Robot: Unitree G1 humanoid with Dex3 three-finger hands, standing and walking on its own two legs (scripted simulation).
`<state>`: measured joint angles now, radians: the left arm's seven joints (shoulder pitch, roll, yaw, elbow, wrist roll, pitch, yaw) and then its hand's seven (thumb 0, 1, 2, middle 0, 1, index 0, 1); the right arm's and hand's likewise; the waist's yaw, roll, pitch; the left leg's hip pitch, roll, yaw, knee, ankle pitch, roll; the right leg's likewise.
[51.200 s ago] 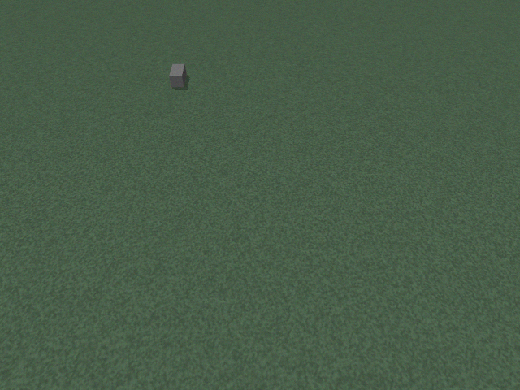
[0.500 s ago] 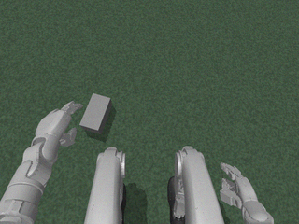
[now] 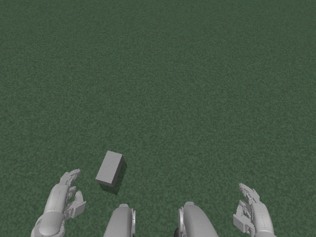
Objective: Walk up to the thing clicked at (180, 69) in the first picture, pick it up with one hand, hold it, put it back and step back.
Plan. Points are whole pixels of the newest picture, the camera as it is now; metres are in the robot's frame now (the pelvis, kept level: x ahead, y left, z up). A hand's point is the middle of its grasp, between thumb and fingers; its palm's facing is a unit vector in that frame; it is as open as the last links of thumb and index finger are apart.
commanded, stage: home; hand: left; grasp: from above
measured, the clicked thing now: (110, 168) +0.47 +0.23 -0.61
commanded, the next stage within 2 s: none
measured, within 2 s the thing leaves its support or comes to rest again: neither
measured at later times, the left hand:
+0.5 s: hand (66, 208) +0.20 +0.19 +0.02, palm faces +0.09 -0.98 -0.20, open 8.4 cm
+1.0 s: hand (67, 211) +0.19 +0.19 +0.02, palm faces +0.07 -0.98 -0.21, open 8.7 cm
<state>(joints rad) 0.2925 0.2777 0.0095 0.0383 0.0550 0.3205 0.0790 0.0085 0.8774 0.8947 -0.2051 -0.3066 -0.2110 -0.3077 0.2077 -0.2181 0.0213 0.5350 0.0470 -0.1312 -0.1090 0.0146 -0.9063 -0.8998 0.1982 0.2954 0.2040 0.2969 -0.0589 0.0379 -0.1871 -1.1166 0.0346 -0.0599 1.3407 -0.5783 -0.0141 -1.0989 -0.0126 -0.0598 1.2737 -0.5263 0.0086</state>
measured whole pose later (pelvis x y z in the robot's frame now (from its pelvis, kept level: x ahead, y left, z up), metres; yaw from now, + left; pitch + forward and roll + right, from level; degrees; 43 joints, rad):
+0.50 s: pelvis +0.04 +0.00 +0.07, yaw +2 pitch +11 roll -3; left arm 0.50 0.22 0.04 -0.12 -0.06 0.46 0.03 0.01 0.74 0.80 -0.18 -0.27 -0.19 -0.27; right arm 0.27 -0.22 0.04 0.52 0.01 -0.23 -0.18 0.02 -0.90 -0.90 0.20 0.30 0.21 0.30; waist -0.03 0.04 -0.17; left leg -0.68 0.03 -0.06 1.00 -0.51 -0.01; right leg -0.65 -0.02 -0.07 0.93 -0.46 0.02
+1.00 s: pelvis +0.03 +0.00 +0.07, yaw +1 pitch +10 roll -3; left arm 0.49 0.23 0.03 -0.12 -0.05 0.45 0.03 0.01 0.68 0.77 -0.18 -0.26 -0.18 -0.27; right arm 0.30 -0.22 0.04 0.54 0.01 -0.23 -0.18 0.02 -0.90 -0.90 0.20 0.30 0.21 0.30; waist -0.04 0.04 -0.15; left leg -0.67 0.03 -0.05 1.00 -0.50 -0.01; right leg -0.65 -0.01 -0.06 0.93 -0.45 0.02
